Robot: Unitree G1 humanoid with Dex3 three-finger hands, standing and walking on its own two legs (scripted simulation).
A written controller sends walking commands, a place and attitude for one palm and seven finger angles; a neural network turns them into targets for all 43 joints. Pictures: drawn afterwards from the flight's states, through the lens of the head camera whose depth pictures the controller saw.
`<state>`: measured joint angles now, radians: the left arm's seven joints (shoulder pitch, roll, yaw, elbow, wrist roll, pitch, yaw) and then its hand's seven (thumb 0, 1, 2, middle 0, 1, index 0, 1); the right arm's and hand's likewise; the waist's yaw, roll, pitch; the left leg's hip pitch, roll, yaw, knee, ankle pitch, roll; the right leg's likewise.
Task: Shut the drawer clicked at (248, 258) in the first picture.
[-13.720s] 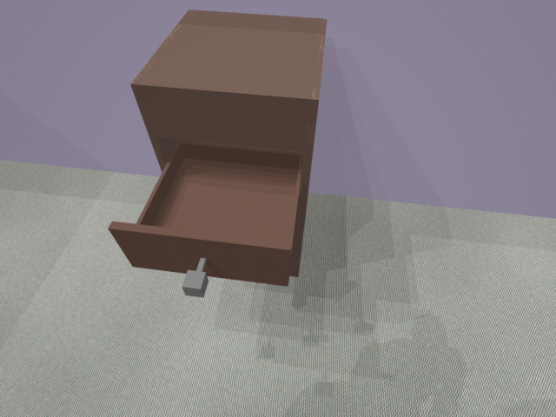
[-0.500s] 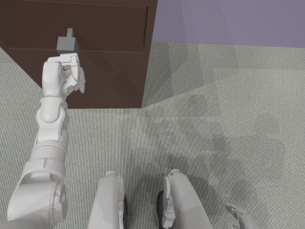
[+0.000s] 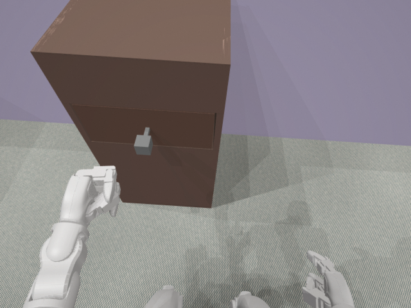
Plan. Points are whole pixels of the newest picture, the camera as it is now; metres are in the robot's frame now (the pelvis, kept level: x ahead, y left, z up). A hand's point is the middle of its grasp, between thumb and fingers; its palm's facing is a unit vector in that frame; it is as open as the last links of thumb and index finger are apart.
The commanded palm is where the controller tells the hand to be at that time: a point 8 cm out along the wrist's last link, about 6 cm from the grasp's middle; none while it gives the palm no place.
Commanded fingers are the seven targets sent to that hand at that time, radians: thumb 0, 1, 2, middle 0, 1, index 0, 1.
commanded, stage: draw the hand back to the body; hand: left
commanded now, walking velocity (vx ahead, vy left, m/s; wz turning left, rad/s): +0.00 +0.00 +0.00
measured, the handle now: (145, 139) +0.56 +0.19 -0.11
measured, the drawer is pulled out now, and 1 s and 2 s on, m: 0.00 0.00 0.00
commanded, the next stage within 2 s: step back with the hand held close in 0.82 s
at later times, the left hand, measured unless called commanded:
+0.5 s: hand (23, 209) +0.23 +0.23 +0.19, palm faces +0.33 -0.87 -0.35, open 3.2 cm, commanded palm +0.18 +0.27 +0.21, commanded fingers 0.00 0.90 0.90 -1.40 -1.60 -1.40 -1.60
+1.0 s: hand out of the picture +0.19 +0.23 +0.24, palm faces +0.41 -0.82 -0.39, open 3.2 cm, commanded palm +0.14 +0.27 +0.25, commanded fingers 0.00 0.90 0.90 -1.40 -1.60 -1.40 -1.60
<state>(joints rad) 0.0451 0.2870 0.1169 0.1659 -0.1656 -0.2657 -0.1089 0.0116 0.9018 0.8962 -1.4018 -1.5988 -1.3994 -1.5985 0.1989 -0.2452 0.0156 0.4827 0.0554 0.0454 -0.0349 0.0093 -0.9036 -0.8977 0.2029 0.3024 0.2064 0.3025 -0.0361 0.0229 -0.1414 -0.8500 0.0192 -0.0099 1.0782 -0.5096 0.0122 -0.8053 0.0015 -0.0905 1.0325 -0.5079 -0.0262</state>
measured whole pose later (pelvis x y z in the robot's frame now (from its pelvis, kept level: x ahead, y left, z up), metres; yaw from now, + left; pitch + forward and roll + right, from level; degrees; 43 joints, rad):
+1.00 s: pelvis +0.01 -0.01 +0.07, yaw +0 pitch -4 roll +0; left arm 0.54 0.34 0.30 -0.48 -0.08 -0.10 0.11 0.01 0.89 0.90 -1.41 -1.60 -1.40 -1.60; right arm 0.22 -0.22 0.03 0.60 0.03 -0.13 -0.07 0.02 -0.90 -0.90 0.20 0.30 0.21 0.30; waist 0.05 0.07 -0.01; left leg -0.15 0.02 0.00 0.52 -0.30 0.00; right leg -0.12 0.02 -0.07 0.49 -0.30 -0.03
